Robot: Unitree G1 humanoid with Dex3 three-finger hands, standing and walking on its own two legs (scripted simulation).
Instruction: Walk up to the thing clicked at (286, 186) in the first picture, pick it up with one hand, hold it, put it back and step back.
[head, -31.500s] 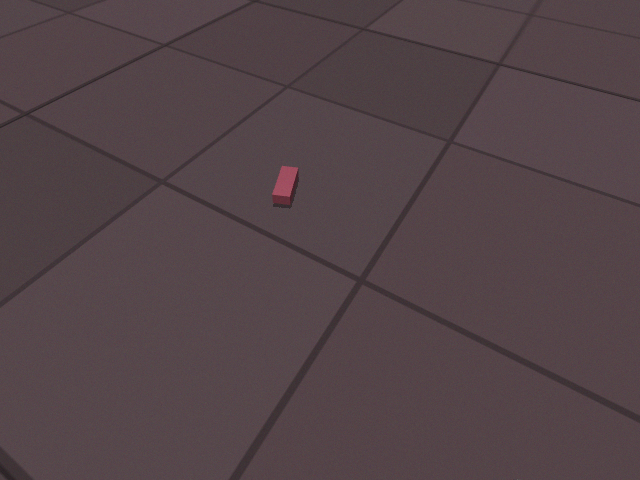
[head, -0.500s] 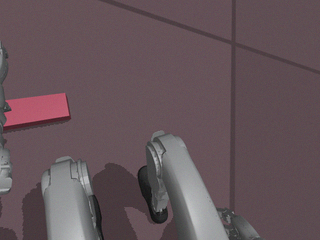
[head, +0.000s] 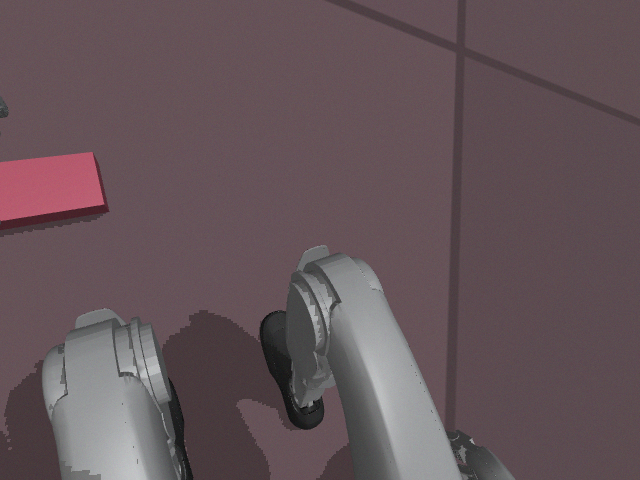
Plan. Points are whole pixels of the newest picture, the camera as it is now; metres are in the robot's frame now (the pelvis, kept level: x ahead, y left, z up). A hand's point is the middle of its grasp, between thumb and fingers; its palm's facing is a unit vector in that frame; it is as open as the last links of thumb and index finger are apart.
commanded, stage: home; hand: left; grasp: from above
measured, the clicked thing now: (21, 194) +0.51 +0.25 -0.31
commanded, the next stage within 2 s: none
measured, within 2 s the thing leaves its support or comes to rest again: neither
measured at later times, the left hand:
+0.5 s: hand out of the picture +0.40 +0.26 -0.01, palm faces -0.31 -0.61 -0.73, open 8.8 cm
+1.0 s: hand out of the picture +0.28 +0.21 +0.20, palm faces +0.11 -0.96 -0.27, open 7.4 cm
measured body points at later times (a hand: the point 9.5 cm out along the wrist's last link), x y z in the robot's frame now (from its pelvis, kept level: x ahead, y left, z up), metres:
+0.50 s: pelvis +0.01 +0.00 +0.12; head +0.21 +0.05 +0.52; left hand +0.42 +0.29 +0.03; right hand +0.14 -0.26 +0.00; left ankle +0.08 +0.11 -0.30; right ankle +0.12 -0.11 -0.30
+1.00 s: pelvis +0.04 +0.00 +0.29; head +0.14 +0.03 +0.73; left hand +0.28 +0.25 +0.22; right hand +0.25 -0.22 +0.20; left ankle +0.08 +0.11 -0.30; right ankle +0.12 -0.11 -0.30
